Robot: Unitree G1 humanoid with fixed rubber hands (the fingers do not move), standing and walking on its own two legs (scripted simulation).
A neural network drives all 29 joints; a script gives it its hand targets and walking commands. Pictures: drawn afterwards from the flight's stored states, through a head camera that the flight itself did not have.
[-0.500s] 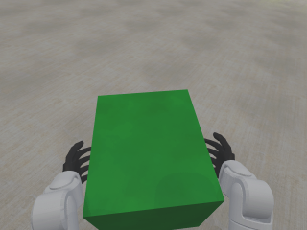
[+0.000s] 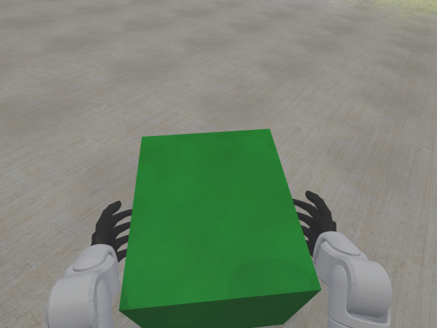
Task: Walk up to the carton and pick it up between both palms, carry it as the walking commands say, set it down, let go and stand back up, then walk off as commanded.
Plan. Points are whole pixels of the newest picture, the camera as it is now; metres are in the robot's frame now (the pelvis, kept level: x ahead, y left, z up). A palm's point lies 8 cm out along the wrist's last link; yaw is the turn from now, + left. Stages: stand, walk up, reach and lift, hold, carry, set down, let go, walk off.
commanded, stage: carry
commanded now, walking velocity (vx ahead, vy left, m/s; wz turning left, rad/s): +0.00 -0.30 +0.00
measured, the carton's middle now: (213, 232) +0.31 +0.00 +0.04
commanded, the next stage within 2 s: none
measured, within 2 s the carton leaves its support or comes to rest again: neither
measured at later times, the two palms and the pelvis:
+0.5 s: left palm (221, 270) +0.19 +0.00 +0.11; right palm (436, 276) +0.19 -0.33 +0.10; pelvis -0.05 -0.15 +0.01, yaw -1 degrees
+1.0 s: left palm (321, 318) +0.13 -0.13 +0.10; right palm out of the picture +0.13 -0.46 +0.12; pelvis -0.11 -0.29 +0.01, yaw -2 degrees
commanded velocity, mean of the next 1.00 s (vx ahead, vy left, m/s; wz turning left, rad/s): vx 0.00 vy -0.30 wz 0.00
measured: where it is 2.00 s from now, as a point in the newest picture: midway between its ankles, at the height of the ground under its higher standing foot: outside the picture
